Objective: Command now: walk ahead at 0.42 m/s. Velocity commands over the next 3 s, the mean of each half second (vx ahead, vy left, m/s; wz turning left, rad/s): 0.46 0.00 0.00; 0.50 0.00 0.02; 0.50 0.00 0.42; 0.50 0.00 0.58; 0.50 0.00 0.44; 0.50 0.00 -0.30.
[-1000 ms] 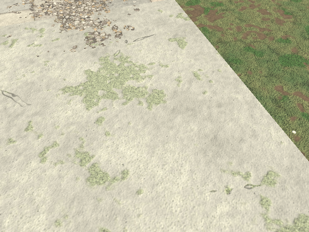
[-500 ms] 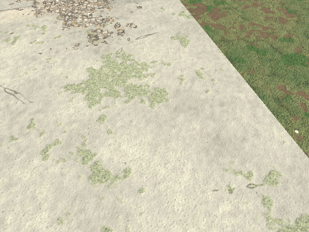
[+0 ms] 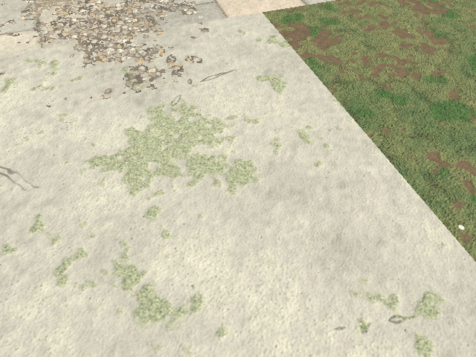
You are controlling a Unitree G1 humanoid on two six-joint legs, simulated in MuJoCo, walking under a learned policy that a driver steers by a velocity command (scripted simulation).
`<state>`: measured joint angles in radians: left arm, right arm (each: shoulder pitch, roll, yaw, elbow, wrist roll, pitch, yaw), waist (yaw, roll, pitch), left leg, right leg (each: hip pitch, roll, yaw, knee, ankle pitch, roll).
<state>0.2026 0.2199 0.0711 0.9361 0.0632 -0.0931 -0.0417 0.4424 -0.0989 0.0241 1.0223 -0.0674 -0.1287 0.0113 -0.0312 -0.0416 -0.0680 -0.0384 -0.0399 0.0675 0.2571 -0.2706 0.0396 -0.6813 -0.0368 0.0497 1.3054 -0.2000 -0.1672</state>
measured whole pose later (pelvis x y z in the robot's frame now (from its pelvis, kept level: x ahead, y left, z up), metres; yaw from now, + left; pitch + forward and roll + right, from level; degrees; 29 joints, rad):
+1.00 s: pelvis +0.56 +0.03 +0.00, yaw +1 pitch +2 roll +1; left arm 0.14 0.26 0.07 0.90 -0.01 -0.08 0.02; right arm 0.33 -0.22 -0.06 0.95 0.00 -0.10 0.02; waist -0.04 -0.04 0.00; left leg -0.19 -0.06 0.07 0.30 -0.14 0.08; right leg -0.64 -0.12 0.03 1.04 -0.20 -0.03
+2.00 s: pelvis +1.04 +0.14 +0.00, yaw +34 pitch +2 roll -1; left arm 0.12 0.29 0.07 0.82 0.00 -0.11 0.00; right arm 0.28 -0.26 -0.08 0.74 0.01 -0.05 0.02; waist -0.02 -0.02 0.05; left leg -0.28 -0.10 -0.02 0.42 -0.17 0.11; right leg -0.57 -0.11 0.05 1.11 -0.31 0.02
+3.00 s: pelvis +1.45 +0.47 +0.00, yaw +33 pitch +2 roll +2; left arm 0.25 0.32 0.08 0.76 -0.03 -0.03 0.00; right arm 0.27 -0.25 -0.07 0.75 -0.01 -0.10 0.01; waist -0.02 -0.05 0.01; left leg -0.18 -0.01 0.10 0.35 -0.19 0.03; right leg -0.61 -0.08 0.05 1.12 -0.27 0.00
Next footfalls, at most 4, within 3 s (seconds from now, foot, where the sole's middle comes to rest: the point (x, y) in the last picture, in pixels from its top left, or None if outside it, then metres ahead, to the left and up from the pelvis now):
0.22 right None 0.29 -0.12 -0.78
0.76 left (200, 339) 0.61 0.11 -0.78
1.28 right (269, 253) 0.89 -0.11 -0.78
1.80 left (170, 213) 1.07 0.23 -0.78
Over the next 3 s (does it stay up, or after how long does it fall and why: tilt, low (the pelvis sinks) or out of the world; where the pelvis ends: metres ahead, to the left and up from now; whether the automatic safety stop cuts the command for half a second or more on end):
stays up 1.45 0.47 0.00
